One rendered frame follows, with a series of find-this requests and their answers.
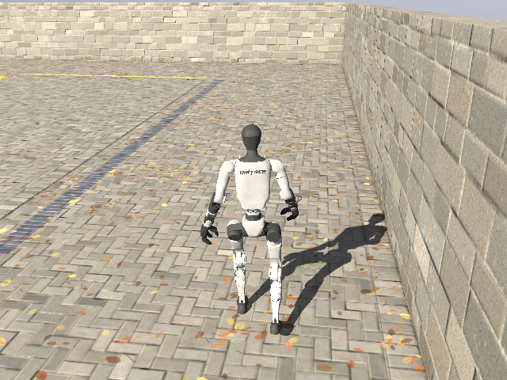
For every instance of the right robot hand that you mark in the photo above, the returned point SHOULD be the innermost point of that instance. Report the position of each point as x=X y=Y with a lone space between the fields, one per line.
x=294 y=213

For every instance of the robot right upper arm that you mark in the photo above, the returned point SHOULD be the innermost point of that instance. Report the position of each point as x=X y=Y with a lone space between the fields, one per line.
x=281 y=177

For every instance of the right robot foot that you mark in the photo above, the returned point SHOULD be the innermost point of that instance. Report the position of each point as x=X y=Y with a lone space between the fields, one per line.
x=275 y=328

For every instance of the left robot forearm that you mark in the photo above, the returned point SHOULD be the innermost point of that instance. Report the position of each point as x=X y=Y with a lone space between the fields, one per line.
x=211 y=213

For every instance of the right robot shin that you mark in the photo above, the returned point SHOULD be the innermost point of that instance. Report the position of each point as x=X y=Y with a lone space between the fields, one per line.
x=276 y=295

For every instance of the right robot forearm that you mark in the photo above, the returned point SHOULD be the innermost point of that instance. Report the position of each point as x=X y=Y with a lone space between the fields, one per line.
x=292 y=204

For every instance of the robot left upper arm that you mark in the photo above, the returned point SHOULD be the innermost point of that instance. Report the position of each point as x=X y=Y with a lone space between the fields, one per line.
x=223 y=179

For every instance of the left robot hand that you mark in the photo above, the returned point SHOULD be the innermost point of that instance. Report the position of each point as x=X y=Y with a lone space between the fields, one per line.
x=204 y=233

